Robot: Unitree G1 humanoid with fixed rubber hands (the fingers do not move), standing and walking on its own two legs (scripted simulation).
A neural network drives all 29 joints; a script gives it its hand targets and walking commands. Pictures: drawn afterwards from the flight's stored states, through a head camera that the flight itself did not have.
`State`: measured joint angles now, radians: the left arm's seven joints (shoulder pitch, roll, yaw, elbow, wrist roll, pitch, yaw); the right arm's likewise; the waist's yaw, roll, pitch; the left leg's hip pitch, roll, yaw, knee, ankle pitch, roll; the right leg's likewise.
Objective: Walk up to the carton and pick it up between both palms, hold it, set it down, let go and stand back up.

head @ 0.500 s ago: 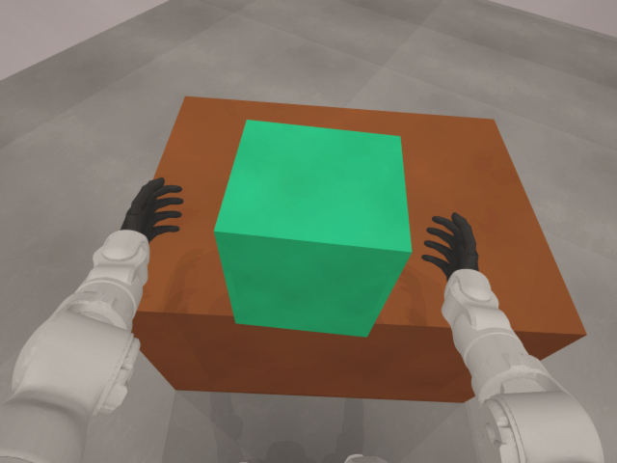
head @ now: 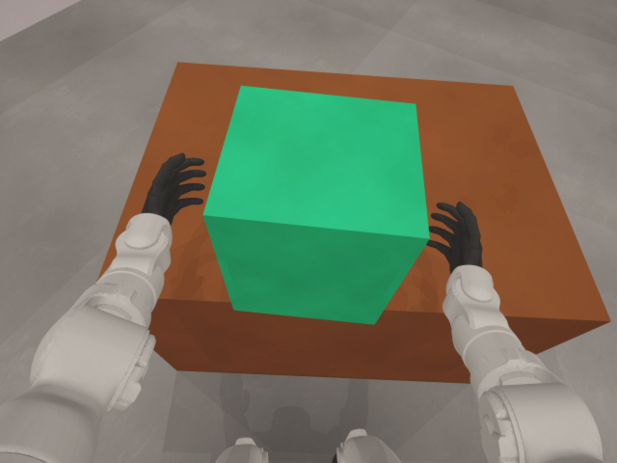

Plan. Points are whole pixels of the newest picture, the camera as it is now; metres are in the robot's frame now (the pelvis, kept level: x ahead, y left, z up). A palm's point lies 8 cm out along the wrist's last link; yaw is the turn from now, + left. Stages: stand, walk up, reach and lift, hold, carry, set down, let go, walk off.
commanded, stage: reach and lift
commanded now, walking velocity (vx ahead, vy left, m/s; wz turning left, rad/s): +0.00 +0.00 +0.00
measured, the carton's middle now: (314, 218) +0.45 -0.02 +0.00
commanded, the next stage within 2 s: none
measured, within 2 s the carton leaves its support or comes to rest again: leaves its support in 1.86 s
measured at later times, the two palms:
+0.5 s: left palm (175, 211) +0.43 +0.18 +0.04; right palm (433, 253) +0.37 -0.18 +0.02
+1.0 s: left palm (183, 218) +0.43 +0.17 +0.03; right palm (431, 257) +0.37 -0.18 +0.01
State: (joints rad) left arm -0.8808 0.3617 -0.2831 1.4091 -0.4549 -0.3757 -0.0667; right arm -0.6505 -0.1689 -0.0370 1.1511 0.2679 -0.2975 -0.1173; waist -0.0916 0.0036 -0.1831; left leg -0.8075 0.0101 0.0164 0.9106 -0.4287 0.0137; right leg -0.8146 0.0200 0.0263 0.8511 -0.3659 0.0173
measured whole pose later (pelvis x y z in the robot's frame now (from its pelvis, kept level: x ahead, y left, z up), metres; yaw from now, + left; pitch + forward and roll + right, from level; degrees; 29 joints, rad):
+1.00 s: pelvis -0.01 +0.01 +0.00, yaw +0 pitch +18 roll -2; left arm -0.96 0.25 -0.25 1.51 -0.40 -0.36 -0.01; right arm -0.75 -0.06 -0.16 1.26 0.15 -0.30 -0.15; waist -0.09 0.00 -0.19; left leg -0.83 0.01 0.02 0.94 -0.43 0.02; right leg -0.83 0.02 0.02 0.86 -0.36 0.03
